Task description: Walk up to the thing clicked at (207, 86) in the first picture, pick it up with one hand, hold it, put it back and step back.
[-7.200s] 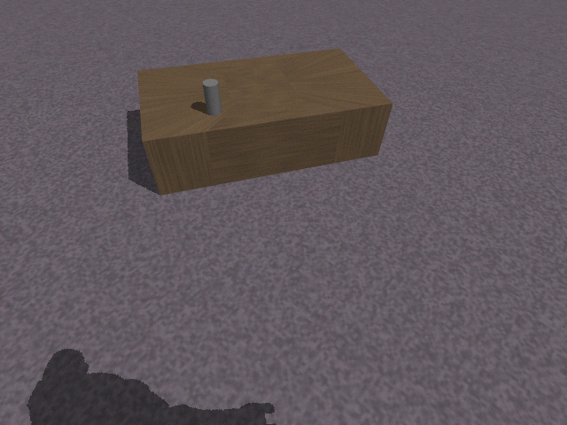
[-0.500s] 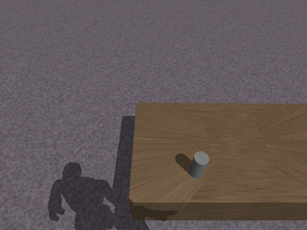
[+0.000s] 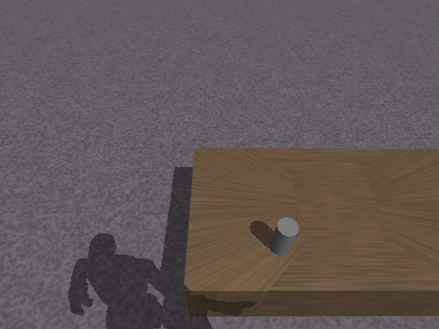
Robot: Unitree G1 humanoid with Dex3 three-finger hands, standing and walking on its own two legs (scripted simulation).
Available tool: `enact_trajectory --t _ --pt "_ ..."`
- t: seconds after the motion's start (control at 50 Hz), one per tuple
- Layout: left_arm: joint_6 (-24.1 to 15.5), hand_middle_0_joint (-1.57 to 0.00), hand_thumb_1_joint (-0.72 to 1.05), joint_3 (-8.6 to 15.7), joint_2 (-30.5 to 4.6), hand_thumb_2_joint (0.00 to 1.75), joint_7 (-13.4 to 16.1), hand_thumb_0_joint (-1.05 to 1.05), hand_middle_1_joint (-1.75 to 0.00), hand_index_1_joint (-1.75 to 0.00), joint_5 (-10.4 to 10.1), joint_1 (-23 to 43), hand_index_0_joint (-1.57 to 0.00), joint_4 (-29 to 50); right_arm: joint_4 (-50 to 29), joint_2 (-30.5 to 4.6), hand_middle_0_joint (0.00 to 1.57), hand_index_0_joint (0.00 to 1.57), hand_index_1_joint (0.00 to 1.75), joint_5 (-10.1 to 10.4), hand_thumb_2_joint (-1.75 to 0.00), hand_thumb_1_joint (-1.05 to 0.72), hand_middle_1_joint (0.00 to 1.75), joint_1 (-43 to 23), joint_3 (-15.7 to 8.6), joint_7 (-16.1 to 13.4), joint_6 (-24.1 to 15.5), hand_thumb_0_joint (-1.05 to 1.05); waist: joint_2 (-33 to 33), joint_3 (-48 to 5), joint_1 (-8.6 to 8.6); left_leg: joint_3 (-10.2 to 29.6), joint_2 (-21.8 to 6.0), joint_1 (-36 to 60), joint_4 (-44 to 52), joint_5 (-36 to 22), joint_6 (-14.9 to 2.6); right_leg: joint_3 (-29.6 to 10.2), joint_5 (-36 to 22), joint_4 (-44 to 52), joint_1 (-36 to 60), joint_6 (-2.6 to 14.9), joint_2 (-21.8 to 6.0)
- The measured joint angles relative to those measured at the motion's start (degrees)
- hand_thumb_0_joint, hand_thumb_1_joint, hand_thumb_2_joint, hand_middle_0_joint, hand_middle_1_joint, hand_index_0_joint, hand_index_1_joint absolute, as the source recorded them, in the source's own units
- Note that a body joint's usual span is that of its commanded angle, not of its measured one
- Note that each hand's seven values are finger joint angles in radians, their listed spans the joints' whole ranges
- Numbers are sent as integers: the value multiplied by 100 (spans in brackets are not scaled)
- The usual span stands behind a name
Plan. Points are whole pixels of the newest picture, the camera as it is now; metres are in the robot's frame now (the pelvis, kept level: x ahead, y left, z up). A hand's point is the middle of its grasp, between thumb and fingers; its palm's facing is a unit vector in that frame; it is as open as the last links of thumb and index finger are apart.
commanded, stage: stand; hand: right
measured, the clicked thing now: (283, 237) +0.49 -0.23 -0.38
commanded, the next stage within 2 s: go down in 0.20 s
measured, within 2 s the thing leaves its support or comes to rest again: neither
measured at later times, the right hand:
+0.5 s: hand out of the picture +0.14 -0.25 -0.16, palm faces +0.05 +0.95 -0.32, open 10.0 cm
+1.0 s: hand out of the picture +0.14 -0.27 -0.16, palm faces +0.06 +0.94 -0.33, open 17.3 cm
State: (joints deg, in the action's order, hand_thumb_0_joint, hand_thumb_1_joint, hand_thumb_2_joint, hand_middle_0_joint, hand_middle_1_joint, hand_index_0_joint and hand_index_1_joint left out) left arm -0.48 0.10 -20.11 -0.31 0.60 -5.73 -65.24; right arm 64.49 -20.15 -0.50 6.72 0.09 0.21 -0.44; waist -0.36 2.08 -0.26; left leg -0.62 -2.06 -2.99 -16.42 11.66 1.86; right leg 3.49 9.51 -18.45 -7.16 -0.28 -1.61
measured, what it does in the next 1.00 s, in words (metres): stands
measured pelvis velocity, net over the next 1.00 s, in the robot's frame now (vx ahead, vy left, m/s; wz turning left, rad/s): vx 0.00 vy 0.01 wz -0.03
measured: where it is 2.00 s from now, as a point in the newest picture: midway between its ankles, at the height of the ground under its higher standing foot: outside the picture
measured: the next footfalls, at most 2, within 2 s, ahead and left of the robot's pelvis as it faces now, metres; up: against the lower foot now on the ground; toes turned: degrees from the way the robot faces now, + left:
none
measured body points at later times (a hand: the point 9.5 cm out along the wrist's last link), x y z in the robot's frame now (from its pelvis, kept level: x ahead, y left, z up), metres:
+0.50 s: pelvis -0.02 +0.01 -0.01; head +0.03 +0.00 +0.43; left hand +0.08 +0.28 -0.13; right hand +0.13 -0.30 -0.14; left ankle -0.03 +0.14 -0.75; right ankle +0.01 -0.12 -0.75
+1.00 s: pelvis +0.00 +0.01 -0.04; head +0.06 +0.00 +0.41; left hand +0.14 +0.27 -0.14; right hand +0.14 -0.32 -0.14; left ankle -0.03 +0.14 -0.75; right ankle +0.01 -0.12 -0.75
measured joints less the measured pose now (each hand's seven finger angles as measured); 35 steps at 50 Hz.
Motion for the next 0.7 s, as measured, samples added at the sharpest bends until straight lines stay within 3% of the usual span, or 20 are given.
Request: enact_trajectory --t 0.32,0.38,0.42,0.48,0.56,0.7 --pt "15 -20 91 5 -6 90 -7 0 -30 -31 2 -57 -20 -14 16 -5 20 20 30 -5 -89 -90 30 40 8 0 -7 1 -14 19 -13 -14 5 -4 0 -6 -4 -15 -7 -8 -13 -4 -4" --pt "-70 -21 91 54 46 90 128 0 -30 -31 -207 -356 -21 769 -337 107 17 17 26 103 -85 -86 26 -116 -206 -40 -100 1 11 82 1 -61 -7 -401 -404 143 -18 -75 90 -346 -404 9 1" --pt "-121 -21 91 87 135 91 184 0 -30 -31 -268 -445 -21 1166 -273 163 14 14 22 36 -79 -80 22 -496 -402 11 -147 1 18 139 -4 -100 -10 -730 -709 245 -27 -125 152 -615 -739 8 -2" --pt "-119 -21 91 132 336 91 215 0 -30 -31 -227 -529 -21 1587 -127 118 11 11 16 -274 -65 -66 16 -997 -773 125 -48 1 -16 78 -31 -108 20 -1219 -1101 370 -54 -152 254 -983 -1221 -13 -43" --pt "-120 -21 91 103 563 90 224 0 -30 -31 -196 -738 -21 1994 -509 9 9 8 11 -492 -44 -44 10 -1007 -1103 245 191 1 -45 -56 -78 -77 75 -1459 -1309 460 -85 -134 373 -1221 -1457 -40 -107" --pt "-185 -20 92 14 633 88 269 0 -30 -30 -230 -894 -21 2440 -1229 -76 8 7 6 -406 -19 -3 6 -586 -1173 473 769 1 62 -198 -142 -80 108 -1633 -1512 593 -91 -148 554 -1508 -1671 -39 -147"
